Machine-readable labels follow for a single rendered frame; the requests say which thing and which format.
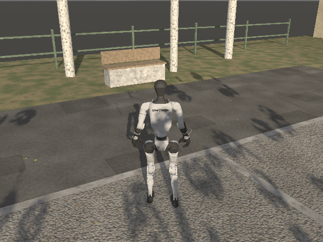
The right robot hand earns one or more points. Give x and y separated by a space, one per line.
185 140

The left robot hand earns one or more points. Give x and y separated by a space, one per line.
139 140

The right robot forearm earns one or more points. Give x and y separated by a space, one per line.
184 132

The right robot upper arm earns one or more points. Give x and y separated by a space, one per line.
179 115

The right robot shin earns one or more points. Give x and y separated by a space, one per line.
174 183

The left robot upper arm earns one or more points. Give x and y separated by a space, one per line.
142 115

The left robot forearm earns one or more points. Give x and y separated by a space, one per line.
136 132

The right robot thigh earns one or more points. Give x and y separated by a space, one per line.
173 154

